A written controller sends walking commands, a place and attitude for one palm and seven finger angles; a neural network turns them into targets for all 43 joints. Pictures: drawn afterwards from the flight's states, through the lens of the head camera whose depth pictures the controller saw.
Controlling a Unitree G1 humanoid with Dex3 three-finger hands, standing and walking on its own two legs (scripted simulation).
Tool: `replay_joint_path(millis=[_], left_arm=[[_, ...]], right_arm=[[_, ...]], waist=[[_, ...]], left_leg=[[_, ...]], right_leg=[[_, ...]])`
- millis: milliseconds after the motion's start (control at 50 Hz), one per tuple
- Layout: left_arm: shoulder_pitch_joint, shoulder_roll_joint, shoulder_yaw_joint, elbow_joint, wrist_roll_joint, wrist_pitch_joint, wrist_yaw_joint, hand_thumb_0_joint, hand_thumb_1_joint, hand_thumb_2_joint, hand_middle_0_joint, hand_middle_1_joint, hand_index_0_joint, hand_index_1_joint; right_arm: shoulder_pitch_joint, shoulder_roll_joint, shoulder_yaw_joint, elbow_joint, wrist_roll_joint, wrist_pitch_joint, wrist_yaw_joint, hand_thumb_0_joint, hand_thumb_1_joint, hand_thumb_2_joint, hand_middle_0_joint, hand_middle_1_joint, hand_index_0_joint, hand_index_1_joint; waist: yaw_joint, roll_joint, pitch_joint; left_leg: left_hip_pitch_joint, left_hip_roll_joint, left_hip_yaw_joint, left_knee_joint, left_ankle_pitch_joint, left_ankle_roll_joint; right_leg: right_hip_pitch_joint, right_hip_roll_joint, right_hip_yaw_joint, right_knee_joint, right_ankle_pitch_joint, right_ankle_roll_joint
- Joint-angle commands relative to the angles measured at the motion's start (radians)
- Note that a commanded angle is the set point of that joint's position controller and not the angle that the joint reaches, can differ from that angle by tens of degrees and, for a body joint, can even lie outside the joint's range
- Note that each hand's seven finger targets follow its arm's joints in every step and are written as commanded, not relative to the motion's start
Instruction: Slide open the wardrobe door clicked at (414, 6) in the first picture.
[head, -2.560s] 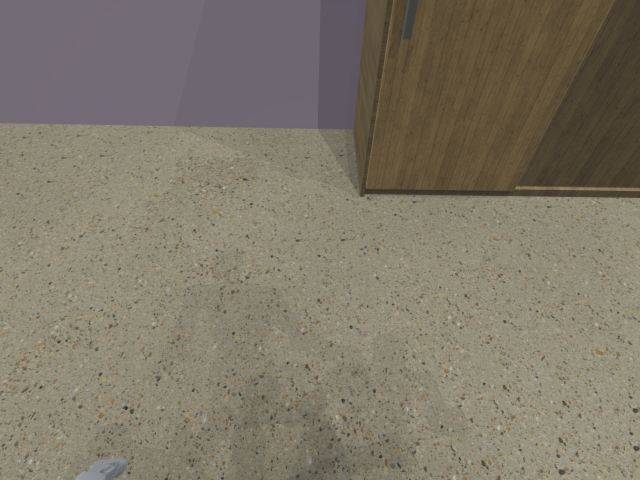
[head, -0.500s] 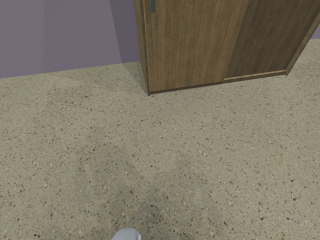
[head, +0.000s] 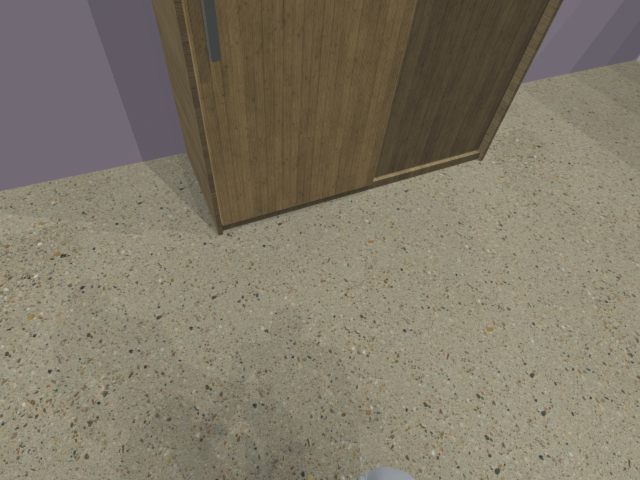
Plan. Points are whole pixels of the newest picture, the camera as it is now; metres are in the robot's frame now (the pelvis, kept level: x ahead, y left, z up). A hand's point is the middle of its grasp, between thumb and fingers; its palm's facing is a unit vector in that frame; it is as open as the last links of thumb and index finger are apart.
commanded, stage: walk to a spot facing it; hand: left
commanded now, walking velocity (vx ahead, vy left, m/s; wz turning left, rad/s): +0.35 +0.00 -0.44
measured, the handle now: out of the picture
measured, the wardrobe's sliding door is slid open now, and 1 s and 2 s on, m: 0.00 0.00 0.00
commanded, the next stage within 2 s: turn to face it in 0.84 s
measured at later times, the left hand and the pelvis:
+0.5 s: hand (285, 332) +0.38 +0.08 -0.17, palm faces -0.25 -0.95 -0.18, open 7.4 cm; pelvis +0.22 -0.06 -0.01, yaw -13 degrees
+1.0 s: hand (270, 288) +0.47 +0.13 -0.18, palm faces -0.28 -0.95 -0.15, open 7.4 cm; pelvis +0.43 -0.05 +0.00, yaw -22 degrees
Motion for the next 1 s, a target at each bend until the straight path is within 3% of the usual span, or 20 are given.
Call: replay_joint_path(millis=[0, 100, 240, 280, 320, 340, 360, 380, 420, 460, 500, 700, 740, 780, 800, 820, 840, 880, 920, 980], left_arm=[[0.030, -0.019, 0.003, -0.071, 0.008, 0.012, -0.014, 0.000, 0.900, 0.900, -0.200, -0.300, -0.200, -0.300], [-0.136, -0.031, -0.010, -0.117, 0.011, 0.012, -0.024, 0.000, 0.900, 0.900, -0.200, -0.300, -0.200, -0.300], [-0.319, -0.037, -0.025, -0.155, 0.003, -0.004, -0.024, 0.000, 0.900, 0.900, -0.200, -0.300, -0.200, -0.300], [-0.263, -0.019, -0.022, -0.140, 0.003, -0.013, -0.020, 0.000, 0.900, 0.900, -0.200, -0.300, -0.200, -0.300], [-0.037, 0.029, -0.007, -0.071, 0.008, -0.030, -0.009, 0.000, 0.900, 0.900, -0.200, -0.300, -0.200, -0.300], [0.100, 0.121, 0.018, -0.030, 0.012, -0.045, 0.001, 0.000, 0.900, 0.900, -0.200, -0.300, -0.200, -0.300], [0.221, 0.237, 0.047, -0.008, -0.002, -0.049, 0.017, 0.000, 0.900, 0.900, -0.200, -0.300, -0.200, -0.300], [0.216, 0.270, 0.051, -0.006, -0.025, -0.041, 0.025, 0.000, 0.900, 0.900, -0.200, -0.300, -0.200, -0.300], [0.053, 0.162, 0.022, -0.042, -0.023, -0.043, 0.034, 0.000, 0.900, 0.900, -0.200, -0.300, -0.200, -0.300], [-0.032, 0.096, -0.002, -0.049, -0.013, -0.062, 0.038, 0.000, 0.900, 0.900, -0.200, -0.300, -0.200, -0.300], [-0.043, 0.072, -0.009, -0.043, -0.009, -0.070, 0.037, 0.000, 0.900, 0.900, -0.200, -0.300, -0.200, -0.300], [0.074, 0.090, -0.014, 0.007, -0.009, -0.076, 0.033, 0.000, 0.900, 0.900, -0.200, -0.300, -0.200, -0.300], [0.080, 0.101, -0.010, 0.012, -0.009, -0.071, 0.035, 0.000, 0.900, 0.900, -0.200, -0.300, -0.200, -0.300], [0.067, 0.096, -0.009, 0.010, -0.018, -0.066, 0.034, 0.000, 0.900, 0.900, -0.200, -0.300, -0.200, -0.300], [0.073, 0.065, -0.010, -0.007, -0.024, -0.064, 0.029, 0.000, 0.900, 0.900, -0.200, -0.300, -0.200, -0.300], [0.084, 0.022, -0.019, -0.031, -0.030, -0.065, 0.019, 0.000, 0.900, 0.900, -0.200, -0.300, -0.200, -0.300], [0.052, 0.056, -0.013, -0.037, -0.016, -0.059, 0.028, 0.000, 0.900, 0.900, -0.200, -0.300, -0.200, -0.300], [-0.035, 0.039, -0.003, -0.046, -0.009, -0.047, 0.010, 0.000, 0.900, 0.900, -0.200, -0.300, -0.200, -0.300], [0.021, -0.002, -0.005, -0.023, -0.004, -0.025, 0.002, 0.000, 0.900, 0.900, -0.200, -0.300, -0.200, -0.300], [0.087, -0.054, -0.023, 0.014, -0.006, -0.005, 0.019, 0.000, 0.900, 0.900, -0.200, -0.300, -0.200, -0.300]], right_arm=[[0.106, -0.130, -0.037, -0.001, 0.005, -0.022, -0.015, 0.000, -0.900, -0.900, 0.200, 0.300, 0.200, 0.300], [0.223, -0.140, -0.042, 0.053, 0.006, -0.026, -0.016, 0.000, -0.900, -0.900, 0.200, 0.300, 0.200, 0.300], [0.332, -0.149, -0.037, 0.107, -0.008, -0.008, -0.015, 0.000, -0.900, -0.900, 0.200, 0.300, 0.200, 0.300], [0.328, -0.171, -0.039, 0.107, -0.006, -0.003, -0.014, 0.000, -0.900, -0.900, 0.200, 0.300, 0.200, 0.300], [0.290, -0.193, -0.043, 0.094, 0.004, 0.003, -0.009, 0.000, -0.900, -0.900, 0.200, 0.300, 0.200, 0.300], [0.292, -0.164, -0.035, 0.075, 0.017, 0.003, 0.003, 0.000, -0.900, -0.900, 0.200, 0.300, 0.200, 0.300], [0.293, -0.092, -0.024, 0.031, 0.029, -0.004, 0.000, 0.000, -0.900, -0.900, 0.200, 0.300, 0.200, 0.300], [0.178, -0.128, -0.032, 0.005, 0.029, -0.003, -0.004, 0.000, -0.900, -0.900, 0.200, 0.300, 0.200, 0.300], [0.111, -0.121, -0.043, -0.002, 0.011, 0.005, -0.003, 0.000, -0.900, -0.900, 0.200, 0.300, 0.200, 0.300], [0.173, -0.080, -0.035, 0.034, -0.003, 0.032, 0.001, 0.000, -0.900, -0.900, 0.200, 0.300, 0.200, 0.300], [0.218, -0.062, -0.036, 0.051, -0.005, 0.049, 0.005, 0.000, -0.900, -0.900, 0.200, 0.300, 0.200, 0.300], [-0.079, -0.075, -0.033, -0.059, 0.000, 0.030, 0.039, 0.000, -0.900, -0.900, 0.200, 0.300, 0.200, 0.300], [-0.075, -0.090, -0.034, -0.057, 0.001, 0.022, 0.035, 0.000, -0.900, -0.900, 0.200, 0.300, 0.200, 0.300], [0.058, -0.134, -0.044, -0.015, -0.004, 0.012, 0.017, 0.000, -0.900, -0.900, 0.200, 0.300, 0.200, 0.300], [0.206, -0.224, -0.064, 0.020, -0.013, 0.003, 0.004, 0.000, -0.900, -0.900, 0.200, 0.300, 0.200, 0.300], [0.304, -0.335, -0.085, 0.034, -0.014, 0.009, 0.001, 0.000, -0.900, -0.900, 0.200, 0.300, 0.200, 0.300], [0.276, -0.295, -0.069, 0.032, -0.005, 0.013, -0.006, 0.000, -0.900, -0.900, 0.200, 0.300, 0.200, 0.300], [0.154, -0.206, -0.047, -0.003, -0.002, 0.009, -0.011, 0.000, -0.900, -0.900, 0.200, 0.300, 0.200, 0.300], [0.084, -0.144, -0.030, -0.007, 0.002, 0.000, -0.016, 0.000, -0.900, -0.900, 0.200, 0.300, 0.200, 0.300], [0.097, -0.120, -0.019, 0.023, 0.005, -0.002, -0.016, 0.000, -0.900, -0.900, 0.200, 0.300, 0.200, 0.300]], waist=[[-0.006, 0.159, 0.011], [-0.048, 0.129, 0.032], [-0.104, 0.162, 0.070], [-0.072, 0.181, 0.023], [0.040, 0.155, -0.109], [0.100, 0.044, -0.215], [0.113, -0.158, -0.347], [0.131, -0.080, -0.330], [0.048, 0.069, -0.123], [-0.036, 0.038, -0.055], [-0.072, -0.016, -0.048], [0.003, -0.062, 0.026], [-0.009, -0.040, 0.024], [-0.082, 0.019, -0.036], [-0.137, 0.159, -0.149], [-0.146, 0.400, -0.221], [-0.150, 0.320, -0.219], [-0.106, 0.198, -0.023], [-0.041, 0.168, 0.003], [-0.018, 0.201, -0.038]], left_leg=[[0.025, 0.271, -0.183, -0.367, 0.021, 0.074], [0.207, 0.266, -0.092, -0.351, 0.219, 0.082], [0.295, 0.289, 0.010, -0.273, 0.471, 0.067], [0.326, 0.290, 0.054, -0.154, 0.729, 0.056], [0.251, 0.253, 0.106, 0.156, 0.872, 0.007], [-0.031, 0.216, 0.116, 0.428, 0.597, -0.035], [-0.354, 0.036, 0.066, 0.789, -0.287, -0.095], [-0.413, 0.049, -0.097, 0.901, -0.316, -0.069], [-0.432, 0.119, -0.177, 0.877, -0.133, -0.062], [-0.323, 0.141, -0.167, 0.745, -0.071, -0.077], [-0.270, 0.130, -0.144, 0.642, -0.045, -0.092], [-0.233, 0.059, -0.095, 0.176, 0.050, -0.080], [-0.145, 0.035, -0.072, 0.087, 0.039, -0.071], [0.123, 0.006, -0.056, -0.048, 0.098, -0.052], [0.359, 0.173, -0.251, -0.096, 0.168, 0.005], [0.494, 0.448, -0.531, -0.177, 0.277, 0.111], [0.419, 0.482, -0.546, -0.236, 0.164, 0.129], [0.197, 0.414, -0.412, -0.284, 0.106, 0.105], [0.089, 0.336, -0.219, -0.277, 0.298, 0.058], [0.038, 0.253, -0.090, -0.265, 0.504, 0.068]], right_leg=[[-0.132, -0.080, 0.036, -0.039, 0.115, 0.025], [-0.239, -0.092, -0.017, -0.242, 0.183, 0.044], [-0.124, -0.033, -0.099, -0.545, 0.115, -0.009], [-0.007, 0.021, -0.143, -0.600, 0.047, -0.043], [0.317, 0.084, -0.182, -0.714, 0.106, -0.077], [0.655, -0.065, -0.009, -0.736, 0.143, -0.133], [0.893, -0.392, 0.516, -0.813, 0.309, -0.279], [0.797, -0.420, 0.570, -0.918, 0.295, -0.312], [0.531, -0.340, 0.402, -0.959, 0.214, -0.248], [0.311, -0.255, 0.231, -1.000, 0.274, -0.184], [0.231, -0.200, 0.142, -1.010, 0.296, -0.167], [0.321, -0.179, 0.169, -1.004, 0.276, -0.153], [0.338, -0.180, 0.173, -0.951, 0.347, -0.141], [0.267, -0.112, 0.121, -0.740, 0.496, -0.099], [0.124, -0.029, 0.063, -0.496, 0.354, -0.048], [-0.068, 0.068, -0.046, -0.171, -0.235, -0.004], [-0.103, 0.035, 0.029, -0.027, -0.287, -0.007], [-0.161, -0.044, 0.039, 0.047, -0.135, 0.005], [-0.080, -0.070, 0.018, -0.001, -0.041, 0.027], [0.030, -0.062, -0.012, -0.152, -0.005, 0.044]])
